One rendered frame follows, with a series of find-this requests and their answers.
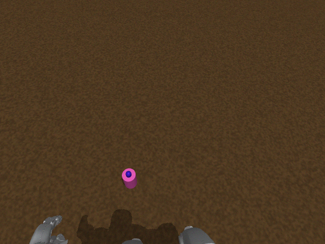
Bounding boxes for left robot hand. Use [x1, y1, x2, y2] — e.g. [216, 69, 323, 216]
[29, 216, 68, 244]

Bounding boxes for bottle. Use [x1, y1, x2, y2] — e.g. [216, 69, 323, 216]
[122, 168, 137, 189]

